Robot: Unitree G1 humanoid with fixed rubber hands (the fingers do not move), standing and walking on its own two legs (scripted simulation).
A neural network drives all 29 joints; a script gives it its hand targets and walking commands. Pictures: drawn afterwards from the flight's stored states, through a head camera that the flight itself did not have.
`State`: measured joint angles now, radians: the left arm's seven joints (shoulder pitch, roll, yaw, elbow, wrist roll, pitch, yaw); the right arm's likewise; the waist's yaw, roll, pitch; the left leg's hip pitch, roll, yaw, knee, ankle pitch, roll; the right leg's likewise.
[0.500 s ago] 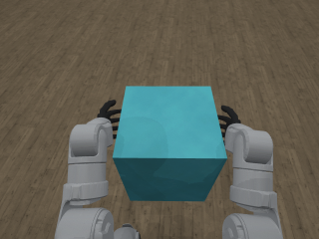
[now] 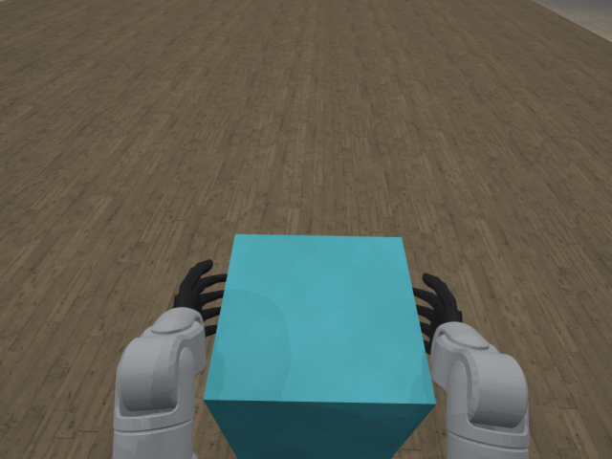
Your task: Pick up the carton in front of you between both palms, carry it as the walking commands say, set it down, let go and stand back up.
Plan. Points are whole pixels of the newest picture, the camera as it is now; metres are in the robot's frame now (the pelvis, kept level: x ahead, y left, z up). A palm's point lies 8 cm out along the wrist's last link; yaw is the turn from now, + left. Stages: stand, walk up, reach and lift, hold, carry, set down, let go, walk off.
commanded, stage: carry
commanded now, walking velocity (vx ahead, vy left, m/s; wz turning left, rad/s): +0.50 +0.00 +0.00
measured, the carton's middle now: (315, 354) +0.27 +0.00 +0.02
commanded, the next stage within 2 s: none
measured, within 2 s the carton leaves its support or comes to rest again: neither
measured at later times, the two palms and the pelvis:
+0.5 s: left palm (239, 182) +0.55 +0.14 +0.10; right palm (407, 190) +0.56 -0.16 +0.09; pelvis +0.30 -0.02 +0.00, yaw +2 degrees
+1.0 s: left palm (249, 103) +0.88 +0.17 +0.10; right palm (373, 111) +0.87 -0.13 +0.10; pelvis +0.61 +0.01 +0.00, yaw +0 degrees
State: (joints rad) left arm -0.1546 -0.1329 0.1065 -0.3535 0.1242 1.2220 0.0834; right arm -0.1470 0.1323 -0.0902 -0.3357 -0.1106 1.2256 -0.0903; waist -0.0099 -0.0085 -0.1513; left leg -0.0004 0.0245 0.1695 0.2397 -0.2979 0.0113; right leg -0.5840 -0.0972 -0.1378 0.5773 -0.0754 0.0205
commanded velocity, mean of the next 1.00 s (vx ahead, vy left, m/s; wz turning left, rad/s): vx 0.50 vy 0.00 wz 0.00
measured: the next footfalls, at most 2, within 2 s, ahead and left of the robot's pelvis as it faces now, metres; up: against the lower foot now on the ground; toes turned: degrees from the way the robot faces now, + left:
right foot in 0.10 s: +0.25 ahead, -0.12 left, +0.00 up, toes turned -10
left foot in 0.60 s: +0.53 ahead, +0.11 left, +0.00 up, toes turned +12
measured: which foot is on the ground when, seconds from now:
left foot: down 0.00-0.12, up 0.14-0.58, down 0.60-1.00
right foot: up 0.00-0.08, down 0.10-0.60, up 0.62-1.00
